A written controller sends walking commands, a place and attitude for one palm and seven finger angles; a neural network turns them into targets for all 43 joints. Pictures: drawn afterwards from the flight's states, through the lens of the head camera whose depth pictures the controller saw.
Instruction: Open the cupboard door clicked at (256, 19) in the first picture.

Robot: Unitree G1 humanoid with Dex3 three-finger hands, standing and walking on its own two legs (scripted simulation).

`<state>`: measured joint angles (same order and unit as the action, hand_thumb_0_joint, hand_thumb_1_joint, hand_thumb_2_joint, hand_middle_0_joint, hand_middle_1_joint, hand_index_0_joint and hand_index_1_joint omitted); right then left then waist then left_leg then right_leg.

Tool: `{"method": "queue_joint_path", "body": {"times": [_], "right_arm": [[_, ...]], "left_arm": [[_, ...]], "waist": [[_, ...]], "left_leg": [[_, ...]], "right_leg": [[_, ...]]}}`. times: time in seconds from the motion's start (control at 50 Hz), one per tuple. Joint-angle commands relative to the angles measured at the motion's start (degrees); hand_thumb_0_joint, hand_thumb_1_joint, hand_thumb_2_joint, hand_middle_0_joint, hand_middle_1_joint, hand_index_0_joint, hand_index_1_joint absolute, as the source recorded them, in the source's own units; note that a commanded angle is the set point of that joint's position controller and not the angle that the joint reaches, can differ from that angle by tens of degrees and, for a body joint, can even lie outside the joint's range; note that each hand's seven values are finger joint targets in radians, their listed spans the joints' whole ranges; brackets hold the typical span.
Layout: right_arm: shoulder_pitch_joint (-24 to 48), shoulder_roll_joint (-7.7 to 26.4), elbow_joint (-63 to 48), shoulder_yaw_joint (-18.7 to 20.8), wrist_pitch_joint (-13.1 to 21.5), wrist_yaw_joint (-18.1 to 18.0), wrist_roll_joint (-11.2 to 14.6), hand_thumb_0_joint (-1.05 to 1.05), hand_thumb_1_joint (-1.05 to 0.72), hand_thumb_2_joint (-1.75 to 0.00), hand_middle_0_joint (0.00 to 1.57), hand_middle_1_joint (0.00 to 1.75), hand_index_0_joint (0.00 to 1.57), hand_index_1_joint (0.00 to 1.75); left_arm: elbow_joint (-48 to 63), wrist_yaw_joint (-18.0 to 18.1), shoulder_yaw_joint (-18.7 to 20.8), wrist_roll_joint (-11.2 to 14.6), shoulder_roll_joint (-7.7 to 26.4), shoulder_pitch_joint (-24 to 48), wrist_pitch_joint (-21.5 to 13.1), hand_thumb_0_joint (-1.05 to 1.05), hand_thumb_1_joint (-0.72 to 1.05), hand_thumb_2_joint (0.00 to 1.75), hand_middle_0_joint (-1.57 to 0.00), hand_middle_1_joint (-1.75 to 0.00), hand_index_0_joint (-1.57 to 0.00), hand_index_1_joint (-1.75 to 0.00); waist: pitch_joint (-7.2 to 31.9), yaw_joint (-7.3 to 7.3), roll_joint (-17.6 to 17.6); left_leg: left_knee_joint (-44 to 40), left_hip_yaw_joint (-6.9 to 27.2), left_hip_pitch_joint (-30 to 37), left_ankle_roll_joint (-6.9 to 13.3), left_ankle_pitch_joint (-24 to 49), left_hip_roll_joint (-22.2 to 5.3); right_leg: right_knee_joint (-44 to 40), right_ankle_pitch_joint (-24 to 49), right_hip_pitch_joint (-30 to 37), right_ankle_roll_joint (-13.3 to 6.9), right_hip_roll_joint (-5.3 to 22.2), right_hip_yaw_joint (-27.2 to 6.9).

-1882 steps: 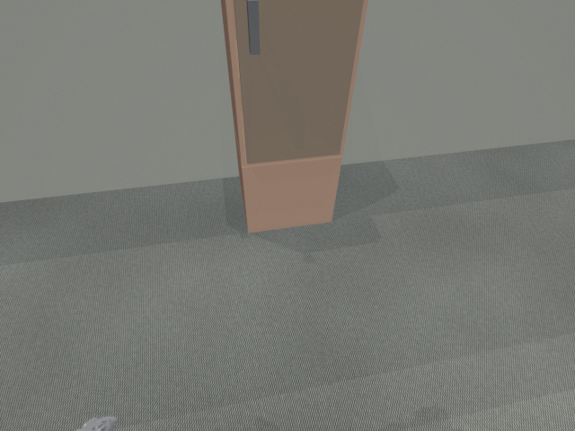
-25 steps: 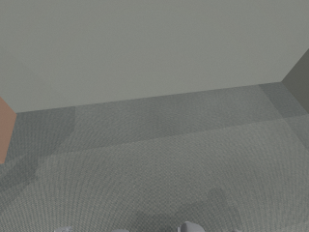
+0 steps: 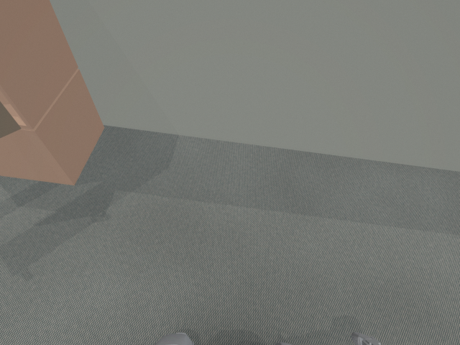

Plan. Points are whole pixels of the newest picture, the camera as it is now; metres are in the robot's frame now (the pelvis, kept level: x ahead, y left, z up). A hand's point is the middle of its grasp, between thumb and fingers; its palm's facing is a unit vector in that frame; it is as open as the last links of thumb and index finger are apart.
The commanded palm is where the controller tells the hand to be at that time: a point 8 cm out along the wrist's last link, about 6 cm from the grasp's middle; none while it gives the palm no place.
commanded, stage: turn to face it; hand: left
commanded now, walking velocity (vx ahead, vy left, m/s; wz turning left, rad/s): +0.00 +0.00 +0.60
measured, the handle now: out of the picture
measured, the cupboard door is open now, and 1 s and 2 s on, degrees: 50 50 50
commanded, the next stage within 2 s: take the last steps up to it in 1.24 s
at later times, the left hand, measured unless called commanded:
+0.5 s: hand out of the picture +0.04 +0.18 -0.13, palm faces +0.28 -0.92 -0.27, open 7.4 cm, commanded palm none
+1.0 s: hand out of the picture -0.01 +0.21 -0.14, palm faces +0.55 -0.79 -0.29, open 7.4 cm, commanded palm none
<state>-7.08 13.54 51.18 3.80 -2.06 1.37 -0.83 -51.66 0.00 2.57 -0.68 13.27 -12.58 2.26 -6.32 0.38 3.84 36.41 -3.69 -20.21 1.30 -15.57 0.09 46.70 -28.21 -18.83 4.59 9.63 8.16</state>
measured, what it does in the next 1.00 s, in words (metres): steps on the spot, turning left: right foot, then left foot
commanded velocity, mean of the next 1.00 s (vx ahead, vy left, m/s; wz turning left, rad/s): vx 0.00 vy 0.00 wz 0.56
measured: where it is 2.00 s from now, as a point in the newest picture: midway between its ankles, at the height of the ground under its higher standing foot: outside the picture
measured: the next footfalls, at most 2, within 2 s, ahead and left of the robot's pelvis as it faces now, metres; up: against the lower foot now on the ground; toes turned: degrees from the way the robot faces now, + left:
right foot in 0.32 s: +0.06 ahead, -0.15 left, +0.00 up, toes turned +9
left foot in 0.66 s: +0.02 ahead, +0.11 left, +0.00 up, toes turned +28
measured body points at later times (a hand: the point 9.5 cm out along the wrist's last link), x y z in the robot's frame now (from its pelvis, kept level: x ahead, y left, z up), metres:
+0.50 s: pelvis +0.01 -0.04 +0.02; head +0.06 -0.04 +0.47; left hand +0.02 +0.22 -0.11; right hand +0.15 -0.27 -0.13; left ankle -0.03 +0.08 -0.65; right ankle +0.02 -0.16 -0.72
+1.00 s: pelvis +0.03 -0.03 +0.01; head +0.07 -0.01 +0.46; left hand -0.04 +0.25 -0.12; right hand +0.23 -0.20 -0.14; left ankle -0.02 +0.09 -0.72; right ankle +0.10 -0.14 -0.71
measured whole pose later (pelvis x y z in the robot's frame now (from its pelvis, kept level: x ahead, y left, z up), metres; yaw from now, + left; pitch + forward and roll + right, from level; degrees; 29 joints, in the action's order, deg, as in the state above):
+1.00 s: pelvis +0.03 -0.03 +0.01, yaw +34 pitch +1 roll +0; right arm -9.8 12.1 52.9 2.9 -2.7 0.1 -1.4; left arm -50.3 0.2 3.6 -0.6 14.5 -9.0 2.3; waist -4.0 0.6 -0.7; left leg 31.9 4.9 -19.0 -0.5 -14.0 1.7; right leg 38.2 -20.7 -19.1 3.6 2.6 1.4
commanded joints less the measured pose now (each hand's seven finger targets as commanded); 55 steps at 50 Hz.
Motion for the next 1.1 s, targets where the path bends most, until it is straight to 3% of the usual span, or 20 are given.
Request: {"method": "queue_joint_path", "body": {"times": [0.0,0.06,0.2,0.26,0.28,0.3,0.32,0.38,0.54,0.6,0.62,0.64,0.66,0.68,0.76,0.94,0.96,1.0,1.02,1.08], "right_arm": [[-8.52,13.73,-2.21,3.51,1.31,-2.04,-0.61,0.00,-0.90,-0.90,0.20,0.30,0.20,0.30],[-2.78,10.72,-3.28,2.39,1.39,-2.40,-0.62,0.00,-0.90,-0.90,0.20,0.30,0.20,0.30],[-2.39,11.54,-3.31,3.04,0.55,-1.98,-0.92,0.00,-0.90,-0.90,0.20,0.30,0.20,0.30],[0.41,10.40,-4.21,3.11,0.20,-1.66,-0.29,0.00,-0.90,-0.90,0.20,0.30,0.20,0.30],[0.69,7.57,-4.90,2.84,0.07,-1.35,0.25,0.00,-0.90,-0.90,0.20,0.30,0.20,0.30],[1.24,4.68,-6.13,2.27,0.23,-1.05,0.36,0.00,-0.90,-0.90,0.20,0.30,0.20,0.30],[1.68,7.18,-5.95,2.69,0.03,-0.66,-0.14,0.00,-0.90,-0.90,0.20,0.30,0.20,0.30],[-0.28,5.80,-3.01,2.57,-0.99,0.01,-0.26,0.00,-0.90,-0.90,0.20,0.30,0.20,0.30],[4.43,2.23,-4.58,0.75,-0.23,0.79,0.43,0.00,-0.90,-0.90,0.20,0.30,0.20,0.30],[-1.26,4.86,-3.12,1.16,0.47,0.37,0.06,0.00,-0.90,-0.90,0.20,0.30,0.20,0.30],[-5.42,9.33,-2.39,2.27,1.06,-0.04,-0.29,0.00,-0.90,-0.90,0.20,0.30,0.20,0.30],[-10.56,15.16,-1.81,3.96,1.24,-0.55,-0.41,0.00,-0.90,-0.90,0.20,0.30,0.20,0.30],[-13.28,16.69,-0.38,4.06,0.74,-1.27,-0.25,0.00,-0.90,-0.90,0.20,0.30,0.20,0.30],[-11.46,15.81,-1.03,3.67,0.91,-1.55,-0.48,0.00,-0.90,-0.90,0.20,0.30,0.20,0.30],[-2.72,10.51,-2.86,2.10,1.48,-2.42,-0.63,0.00,-0.90,-0.90,0.20,0.30,0.20,0.30],[0.14,10.66,-3.11,2.58,0.40,-1.84,-0.63,0.00,-0.90,-0.90,0.20,0.30,0.20,0.30],[0.97,9.58,-3.48,2.43,0.41,-1.71,-0.32,0.00,-0.90,-0.90,0.20,0.30,0.20,0.30],[0.71,3.94,-5.23,1.57,0.44,-1.23,0.34,0.00,-0.90,-0.90,0.20,0.30,0.20,0.30],[1.05,6.26,-4.98,1.96,0.17,-0.94,-0.03,0.00,-0.90,-0.90,0.20,0.30,0.20,0.30],[-0.67,5.02,-1.96,1.97,-1.00,-0.41,-0.22,0.00,-0.90,-0.90,0.20,0.30,0.20,0.30]], "left_arm": [[7.21,0.85,2.47,-0.38,5.54,6.24,-0.76,0.00,0.90,0.90,-0.20,-0.30,-0.20,-0.30],[5.04,0.29,2.58,-0.35,5.27,3.86,-0.30,0.00,0.90,0.90,-0.20,-0.30,-0.20,-0.30],[5.16,0.58,2.37,0.01,4.50,2.75,-0.62,0.00,0.90,0.90,-0.20,-0.30,-0.20,-0.30],[4.14,0.96,2.97,0.12,6.04,-2.72,-1.44,0.00,0.90,0.90,-0.20,-0.30,-0.20,-0.30],[4.01,1.44,3.84,-0.52,9.71,-4.66,-1.99,0.00,0.90,0.90,-0.20,-0.30,-0.20,-0.30],[4.41,1.75,4.53,-1.19,14.24,-4.27,-2.24,0.00,0.90,0.90,-0.20,-0.30,-0.20,-0.30],[5.11,1.98,3.82,-0.75,13.93,-2.45,-2.23,0.00,0.90,0.90,-0.20,-0.30,-0.20,-0.30],[6.27,1.95,2.43,-0.34,8.21,3.60,-2.56,0.00,0.90,0.90,-0.20,-0.30,-0.20,-0.30],[3.01,1.53,3.52,-1.02,11.35,-3.40,-2.79,0.00,0.90,0.90,-0.20,-0.30,-0.20,-0.30],[3.01,0.95,3.81,-0.16,11.69,-2.08,-2.61,0.00,0.90,0.90,-0.20,-0.30,-0.20,-0.30],[4.22,0.72,3.62,0.18,9.62,-1.70,-2.42,0.00,0.90,0.90,-0.20,-0.30,-0.20,-0.30],[6.56,0.40,2.13,0.50,5.59,1.07,-2.27,0.00,0.90,0.90,-0.20,-0.30,-0.20,-0.30],[7.87,0.85,1.96,0.13,6.07,4.60,-1.28,0.00,0.90,0.90,-0.20,-0.30,-0.20,-0.30],[8.12,0.95,2.28,-0.10,6.38,5.07,-0.96,0.00,0.90,0.90,-0.20,-0.30,-0.20,-0.30],[4.67,0.29,2.62,-0.36,5.44,3.13,-0.36,0.00,0.90,0.90,-0.20,-0.30,-0.20,-0.30],[3.47,0.63,2.33,-0.12,4.93,-1.65,-1.00,0.00,0.90,0.90,-0.20,-0.30,-0.20,-0.30],[3.07,0.84,2.72,-0.10,5.78,-3.89,-1.50,0.00,0.90,0.90,-0.20,-0.30,-0.20,-0.30],[3.38,1.63,4.21,-1.24,13.88,-5.07,-2.48,0.00,0.90,0.90,-0.20,-0.30,-0.20,-0.30],[3.95,1.77,3.68,-0.79,13.65,-4.19,-2.50,0.00,0.90,0.90,-0.20,-0.30,-0.20,-0.30],[4.86,1.75,2.32,-0.39,8.17,1.93,-2.68,0.00,0.90,0.90,-0.20,-0.30,-0.20,-0.30]], "waist": [[12.17,4.16,-15.84],[8.26,1.20,-14.57],[9.30,0.82,-12.94],[10.20,-2.28,-10.65],[10.36,-3.44,-0.68],[8.40,-4.08,14.41],[6.93,-3.24,11.13],[5.33,0.60,9.34],[8.80,-3.18,8.17],[10.58,0.47,4.49],[14.23,2.83,-5.15],[15.57,5.54,-21.06],[15.82,6.38,-17.21],[13.96,5.42,-12.64],[8.86,1.04,-14.39],[8.19,-1.45,-11.99],[8.86,-2.83,-10.03],[8.14,-3.83,15.12],[7.74,-3.60,11.10],[4.98,0.06,9.33]], "left_leg": [[-15.25,24.38,14.94,10.44,22.93,-18.35],[-16.80,18.71,8.30,6.87,15.78,-13.43],[-16.38,23.06,5.28,7.17,11.13,-11.77],[-11.57,22.12,-2.31,3.86,7.83,-7.80],[-3.31,17.48,-10.60,0.45,-0.23,-2.48],[11.66,5.75,-17.16,-3.93,-14.93,5.11],[23.75,7.30,-14.94,-3.28,-18.11,1.62],[31.61,5.53,-14.60,-4.76,-10.42,-1.19],[4.90,-2.71,-5.23,-4.76,-9.60,-0.33],[-9.04,-2.91,7.61,-3.23,3.41,0.56],[-12.13,7.11,18.23,0.35,15.88,-7.33],[-12.99,26.91,25.30,8.78,38.45,-21.86],[-12.71,27.21,23.47,13.08,42.09,-24.12],[-14.53,25.69,19.48,12.98,29.49,-23.30],[-16.60,17.79,9.51,6.98,18.35,-13.36],[-14.10,20.26,-0.36,5.64,8.38,-10.08],[-10.50,19.01,-3.63,3.75,7.23,-7.86],[13.12,4.84,-15.12,-3.35,-15.73,4.74],[24.30,7.17,-13.06,-2.77,-18.69,1.49],[32.44,5.95,-12.76,-3.96,-10.26,-1.03]], "right_leg": [[20.40,-2.67,-16.06,0.06,-2.23,-8.38],[15.96,3.57,-11.83,0.23,-3.43,-8.45],[-3.15,3.62,-1.17,-0.86,-7.89,-6.71],[-20.54,12.67,12.53,-1.62,-7.95,-6.87],[-29.41,8.45,19.57,-4.23,0.61,-15.69],[-34.27,9.39,18.91,-10.44,15.25,-29.96],[-34.00,12.97,10.87,-13.38,18.63,-28.72],[-28.27,30.96,11.05,-11.24,9.27,-13.78],[-20.35,46.10,18.41,-9.83,10.60,-4.93],[-10.90,44.26,11.83,-5.45,9.21,-0.56],[-0.60,32.41,2.05,-2.23,5.89,1.75],[12.45,-6.64,-13.02,1.46,-2.07,1.55],[18.98,-10.71,-15.03,0.47,-2.58,-5.62],[21.50,-7.24,-15.58,0.05,-1.82,-7.21],[16.75,3.56,-11.66,0.15,-3.17,-8.42],[-11.74,9.39,6.86,-1.07,-8.45,-5.38],[-19.75,13.92,13.04,-1.41,-7.20,-6.38],[-33.08,14.24,17.20,-10.52,15.52,-30.10],[-32.74,17.04,10.65,-13.78,18.21,-28.81],[-29.24,27.11,8.49,-11.22,9.21,-15.18]]}}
